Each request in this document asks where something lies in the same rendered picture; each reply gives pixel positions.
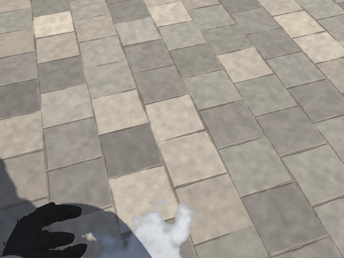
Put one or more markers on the left robot hand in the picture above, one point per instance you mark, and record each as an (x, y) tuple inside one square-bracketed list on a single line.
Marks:
[(27, 239)]

